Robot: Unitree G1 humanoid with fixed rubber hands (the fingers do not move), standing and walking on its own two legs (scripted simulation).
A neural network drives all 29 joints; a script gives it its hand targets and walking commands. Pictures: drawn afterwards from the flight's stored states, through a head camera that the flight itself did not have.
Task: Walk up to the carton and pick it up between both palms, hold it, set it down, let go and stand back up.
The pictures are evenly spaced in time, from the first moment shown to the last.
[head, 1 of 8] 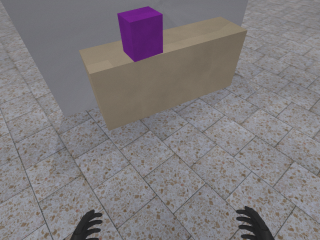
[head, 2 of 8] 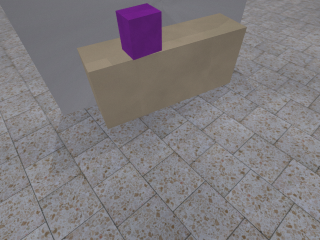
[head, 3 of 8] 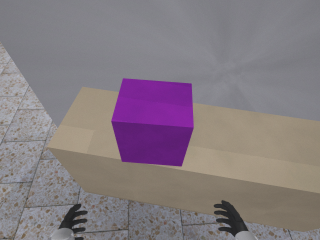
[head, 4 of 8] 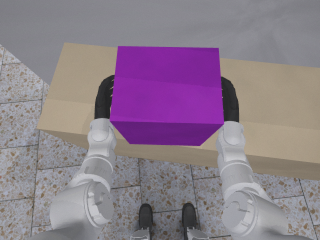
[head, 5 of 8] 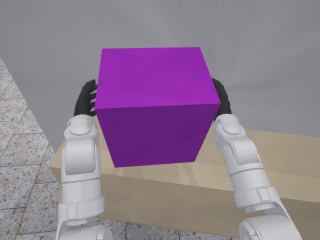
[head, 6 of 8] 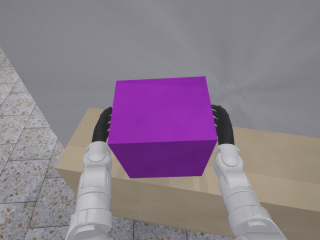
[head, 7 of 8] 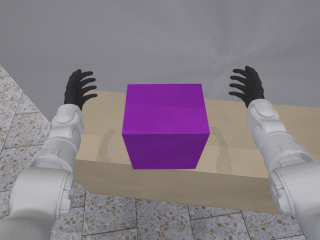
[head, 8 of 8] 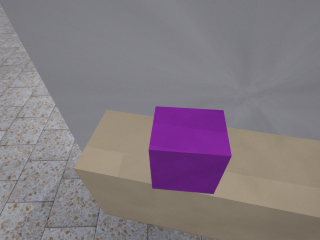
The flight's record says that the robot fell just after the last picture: no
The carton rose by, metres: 0.25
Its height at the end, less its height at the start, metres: +0.00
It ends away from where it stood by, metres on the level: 0.03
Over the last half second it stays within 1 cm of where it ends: yes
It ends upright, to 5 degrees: yes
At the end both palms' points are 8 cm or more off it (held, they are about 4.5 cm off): yes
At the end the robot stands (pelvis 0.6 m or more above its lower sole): yes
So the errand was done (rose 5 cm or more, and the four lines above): yes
